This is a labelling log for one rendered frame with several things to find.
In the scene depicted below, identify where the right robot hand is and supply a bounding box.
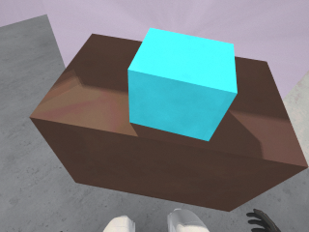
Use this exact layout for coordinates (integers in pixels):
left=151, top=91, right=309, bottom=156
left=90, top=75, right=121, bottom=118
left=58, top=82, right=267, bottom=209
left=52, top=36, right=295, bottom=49
left=246, top=209, right=281, bottom=232

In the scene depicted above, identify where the right robot thigh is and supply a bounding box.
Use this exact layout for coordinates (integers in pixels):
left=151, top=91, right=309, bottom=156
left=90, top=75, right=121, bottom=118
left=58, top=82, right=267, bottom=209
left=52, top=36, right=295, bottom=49
left=167, top=209, right=210, bottom=232

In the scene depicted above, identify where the left robot thigh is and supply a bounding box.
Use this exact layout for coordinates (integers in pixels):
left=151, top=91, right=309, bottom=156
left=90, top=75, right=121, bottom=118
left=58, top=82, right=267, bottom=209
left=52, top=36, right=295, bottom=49
left=103, top=217, right=135, bottom=232

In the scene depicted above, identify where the robot thigh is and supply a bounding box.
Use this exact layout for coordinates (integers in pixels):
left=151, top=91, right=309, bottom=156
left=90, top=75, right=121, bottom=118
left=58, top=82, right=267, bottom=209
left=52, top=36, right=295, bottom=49
left=167, top=209, right=210, bottom=232
left=103, top=217, right=135, bottom=232

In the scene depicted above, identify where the carton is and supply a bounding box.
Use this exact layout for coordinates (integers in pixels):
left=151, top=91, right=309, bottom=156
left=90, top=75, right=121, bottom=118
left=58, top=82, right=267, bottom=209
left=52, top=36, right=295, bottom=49
left=127, top=28, right=238, bottom=141

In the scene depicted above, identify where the pedestal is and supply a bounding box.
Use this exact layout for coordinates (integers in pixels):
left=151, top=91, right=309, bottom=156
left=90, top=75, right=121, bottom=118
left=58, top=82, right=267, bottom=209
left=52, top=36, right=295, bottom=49
left=29, top=34, right=309, bottom=212

